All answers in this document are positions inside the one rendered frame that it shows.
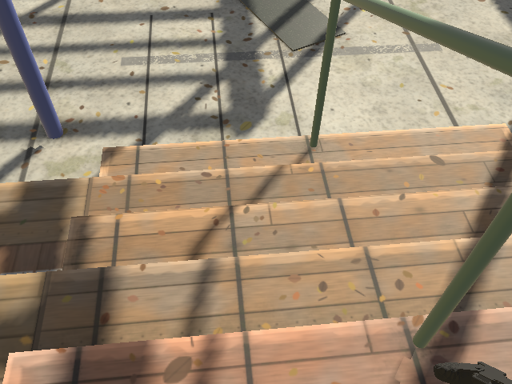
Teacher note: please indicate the robot right hand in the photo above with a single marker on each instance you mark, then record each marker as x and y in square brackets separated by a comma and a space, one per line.
[466, 373]

